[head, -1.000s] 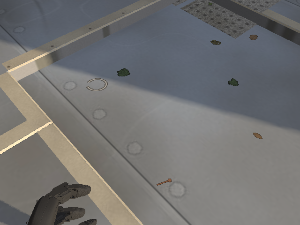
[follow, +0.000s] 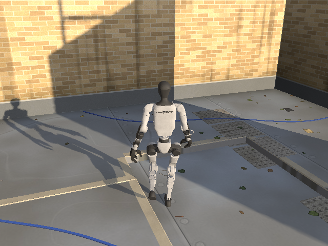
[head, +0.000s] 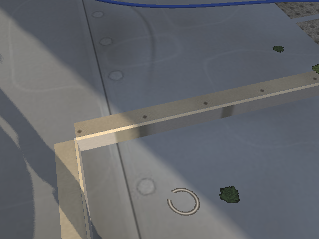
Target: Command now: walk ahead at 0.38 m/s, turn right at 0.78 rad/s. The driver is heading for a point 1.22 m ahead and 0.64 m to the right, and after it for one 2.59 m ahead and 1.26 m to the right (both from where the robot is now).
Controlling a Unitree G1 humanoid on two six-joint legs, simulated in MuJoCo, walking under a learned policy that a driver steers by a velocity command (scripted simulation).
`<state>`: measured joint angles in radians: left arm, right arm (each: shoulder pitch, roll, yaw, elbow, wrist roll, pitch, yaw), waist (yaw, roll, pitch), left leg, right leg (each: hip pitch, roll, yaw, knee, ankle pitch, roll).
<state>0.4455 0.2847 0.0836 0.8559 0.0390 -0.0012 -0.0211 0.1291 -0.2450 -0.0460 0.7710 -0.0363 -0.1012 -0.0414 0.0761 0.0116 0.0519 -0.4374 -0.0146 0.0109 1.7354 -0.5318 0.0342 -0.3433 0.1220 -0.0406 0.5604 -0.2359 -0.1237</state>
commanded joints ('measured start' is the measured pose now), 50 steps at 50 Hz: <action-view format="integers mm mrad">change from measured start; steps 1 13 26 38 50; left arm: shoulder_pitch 1 -81 -192 -253 -166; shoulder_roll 225 128 70 267 166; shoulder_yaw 43 48 -2 41 8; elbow -95 -130 -277 -319 -262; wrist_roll -7 -37 -21 -1 -2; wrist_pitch -34 6 100 76 39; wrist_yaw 49 27 -33 20 -14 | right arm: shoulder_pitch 37 -69 16 24 39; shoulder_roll -63 -61 -132 -151 -133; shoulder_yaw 26 45 -19 -39 -17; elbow -153 -180 -165 -230 -159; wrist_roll -17 26 -5 21 17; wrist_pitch -4 38 81 137 128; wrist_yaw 1 -2 -3 23 67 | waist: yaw -113 -76 -40 -84 -21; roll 37 -92 151 -174 -214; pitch -174 -140 -148 12 -110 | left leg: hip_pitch -530 184 110 -328 -18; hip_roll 59 -61 305 74 14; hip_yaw -155 -80 -49 -59 -3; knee -16 -1289 -1449 -667 -978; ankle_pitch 81 575 441 151 162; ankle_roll -59 -36 152 -104 -40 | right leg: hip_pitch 450 106 -101 86 96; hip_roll -486 -58 -130 -317 -255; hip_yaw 770 478 31 463 540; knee -195 54 505 -275 -286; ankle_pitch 695 478 -156 37 -422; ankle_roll -298 63 146 -93 -99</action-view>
